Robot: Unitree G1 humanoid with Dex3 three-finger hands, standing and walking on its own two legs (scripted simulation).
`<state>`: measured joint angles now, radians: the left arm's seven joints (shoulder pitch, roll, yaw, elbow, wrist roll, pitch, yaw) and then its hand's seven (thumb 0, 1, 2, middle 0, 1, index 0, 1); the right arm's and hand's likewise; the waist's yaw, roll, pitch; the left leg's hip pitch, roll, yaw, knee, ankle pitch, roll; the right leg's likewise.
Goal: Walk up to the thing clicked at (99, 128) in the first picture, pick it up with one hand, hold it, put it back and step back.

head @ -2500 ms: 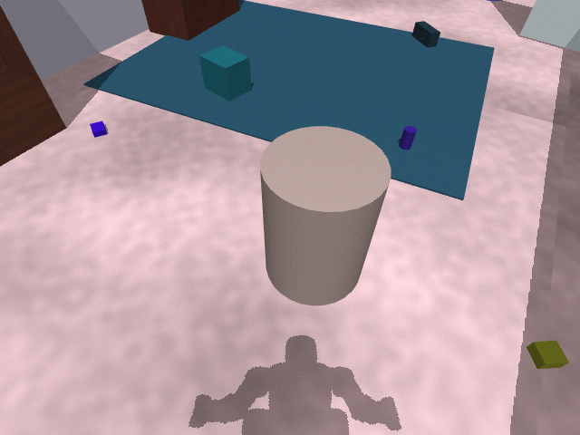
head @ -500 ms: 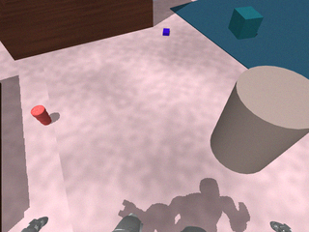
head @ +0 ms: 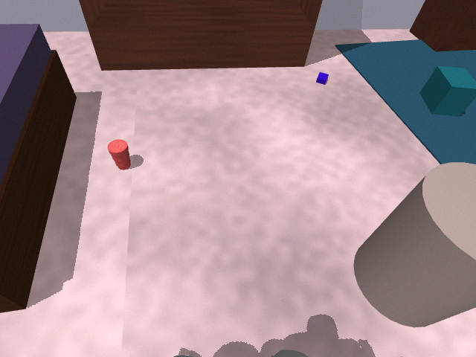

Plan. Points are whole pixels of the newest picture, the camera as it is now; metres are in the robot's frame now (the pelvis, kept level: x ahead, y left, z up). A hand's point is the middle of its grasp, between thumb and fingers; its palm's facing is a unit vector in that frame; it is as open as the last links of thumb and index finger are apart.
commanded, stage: walk up
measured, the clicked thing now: (322, 78) +2.08 -0.65 -0.74
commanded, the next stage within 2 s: stand in 0.96 s
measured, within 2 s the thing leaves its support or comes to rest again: neither
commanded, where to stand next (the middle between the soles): +0.08 -0.02 m, yaw +4 degrees
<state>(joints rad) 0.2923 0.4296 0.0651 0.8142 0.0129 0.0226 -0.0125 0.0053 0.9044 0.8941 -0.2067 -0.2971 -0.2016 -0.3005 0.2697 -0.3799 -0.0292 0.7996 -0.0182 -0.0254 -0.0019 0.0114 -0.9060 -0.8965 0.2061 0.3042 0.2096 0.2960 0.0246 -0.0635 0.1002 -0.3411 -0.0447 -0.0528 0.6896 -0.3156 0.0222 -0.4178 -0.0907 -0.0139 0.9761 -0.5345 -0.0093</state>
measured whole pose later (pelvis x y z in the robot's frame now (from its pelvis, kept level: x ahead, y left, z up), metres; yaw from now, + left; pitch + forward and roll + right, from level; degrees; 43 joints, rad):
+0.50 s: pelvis +0.00 -0.02 +0.00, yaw +6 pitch -2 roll +1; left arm 0.21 0.41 0.04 0.93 0.01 -0.02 -0.01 0.00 0.90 0.89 -0.21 -0.30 -0.20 -0.30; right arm 0.23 -0.37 -0.02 0.93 -0.01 -0.02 0.01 0.01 -0.91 -0.90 0.20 0.30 0.21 0.30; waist 0.01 -0.01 0.06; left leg -0.30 -0.04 -0.06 0.66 -0.32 0.01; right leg -0.29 -0.06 -0.01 0.67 -0.32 0.01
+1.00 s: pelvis +0.01 -0.02 +0.02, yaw +7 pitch -2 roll +0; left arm 0.11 0.38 0.00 1.08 0.01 -0.02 -0.01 0.00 0.90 0.89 -0.21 -0.30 -0.20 -0.30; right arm 0.10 -0.35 0.00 1.08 0.00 -0.02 0.01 0.01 -0.91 -0.90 0.20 0.30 0.21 0.30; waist 0.01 -0.01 0.05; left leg -0.18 -0.02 -0.08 0.44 -0.22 -0.01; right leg -0.15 -0.04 -0.04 0.43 -0.23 0.02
